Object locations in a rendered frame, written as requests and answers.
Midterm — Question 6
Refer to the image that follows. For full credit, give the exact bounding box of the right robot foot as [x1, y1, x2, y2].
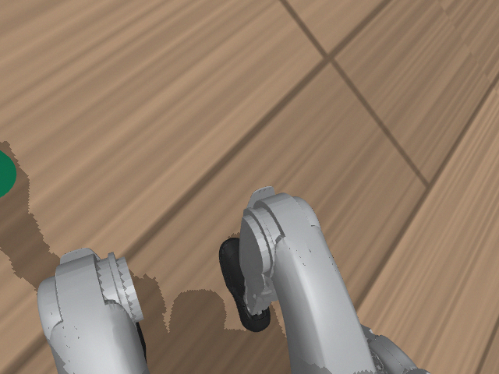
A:
[219, 238, 271, 332]

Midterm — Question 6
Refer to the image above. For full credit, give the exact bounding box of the tin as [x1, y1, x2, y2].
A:
[0, 151, 16, 197]

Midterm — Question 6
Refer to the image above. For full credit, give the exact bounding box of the right robot hand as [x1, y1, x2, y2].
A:
[361, 324, 418, 374]

